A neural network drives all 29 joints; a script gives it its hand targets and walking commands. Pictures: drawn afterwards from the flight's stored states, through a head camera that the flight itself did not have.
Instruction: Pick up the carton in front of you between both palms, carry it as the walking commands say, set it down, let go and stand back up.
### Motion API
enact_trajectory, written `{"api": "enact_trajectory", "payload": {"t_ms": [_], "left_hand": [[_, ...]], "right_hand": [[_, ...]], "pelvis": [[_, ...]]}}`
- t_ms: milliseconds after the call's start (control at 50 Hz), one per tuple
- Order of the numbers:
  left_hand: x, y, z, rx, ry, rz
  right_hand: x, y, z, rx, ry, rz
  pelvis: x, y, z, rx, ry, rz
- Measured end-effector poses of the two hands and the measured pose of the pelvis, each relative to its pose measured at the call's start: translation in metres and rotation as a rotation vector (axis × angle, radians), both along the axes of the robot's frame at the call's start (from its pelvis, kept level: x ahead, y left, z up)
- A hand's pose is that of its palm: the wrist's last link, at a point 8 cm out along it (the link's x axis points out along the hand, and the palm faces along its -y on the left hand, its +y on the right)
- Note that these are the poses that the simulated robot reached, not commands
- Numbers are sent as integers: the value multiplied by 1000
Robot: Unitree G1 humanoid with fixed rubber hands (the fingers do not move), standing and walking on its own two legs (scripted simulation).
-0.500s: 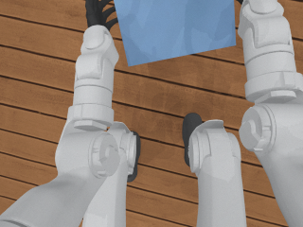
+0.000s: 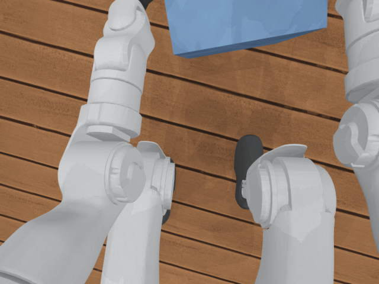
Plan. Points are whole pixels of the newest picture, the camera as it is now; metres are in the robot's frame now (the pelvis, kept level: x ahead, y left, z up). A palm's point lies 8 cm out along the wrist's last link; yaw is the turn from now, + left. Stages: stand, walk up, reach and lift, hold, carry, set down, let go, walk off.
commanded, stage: set down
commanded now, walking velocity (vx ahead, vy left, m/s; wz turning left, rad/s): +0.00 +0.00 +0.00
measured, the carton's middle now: out of the picture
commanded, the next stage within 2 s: none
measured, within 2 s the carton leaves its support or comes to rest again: rests again in 0.16 s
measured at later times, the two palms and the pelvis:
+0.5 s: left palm out of the picture +0.56 +0.06 -0.17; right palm out of the picture +0.57 -0.25 -0.17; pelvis +0.01 +0.00 -0.01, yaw +0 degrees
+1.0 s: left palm (117, 15) +0.54 +0.10 -0.20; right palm out of the picture +0.53 -0.28 -0.21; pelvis +0.00 +0.00 -0.01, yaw +0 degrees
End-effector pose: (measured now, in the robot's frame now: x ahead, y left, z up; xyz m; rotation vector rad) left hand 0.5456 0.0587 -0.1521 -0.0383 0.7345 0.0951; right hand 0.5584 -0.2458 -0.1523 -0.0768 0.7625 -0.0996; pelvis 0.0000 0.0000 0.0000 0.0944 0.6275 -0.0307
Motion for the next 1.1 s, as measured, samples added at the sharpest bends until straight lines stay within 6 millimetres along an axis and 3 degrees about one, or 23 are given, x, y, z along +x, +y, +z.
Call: {"api": "enact_trajectory", "payload": {"t_ms": [180, 360, 800, 880, 960, 1020, 1100], "left_hand": [[3, 1, -6, -34, -26, -19], [13, 5, -16, -48, -37, -30], [13, 7, -18, -16, -47, -78], [1, 10, -37, 52, 29, -118], [-4, 33, -47, 92, 42, -62], [0, 47, -43, 99, 20, -40], [8, 51, -27, 92, -15, -32]], "right_hand": [[4, -2, -4, 18, -13, 14], [12, -2, -15, 54, -37, 19], [10, -4, -18, 74, -61, 22], [-4, -9, -38, 48, -9, 10], [-26, -25, -61, 8, 32, -58], [-25, -36, -57, -12, -6, -84], [-8, -38, -32, -2, -64, -79]], "pelvis": [[-4, -2, -4, -4, -17, 6], [4, -5, -5, -6, -1, 12], [6, 0, -7, -11, -37, 7], [6, -1, -6, -8, -60, 1], [4, -2, -6, -10, -59, 10], [1, -3, -9, -19, -58, 18], [-5, -1, -11, -24, -69, 16]]}}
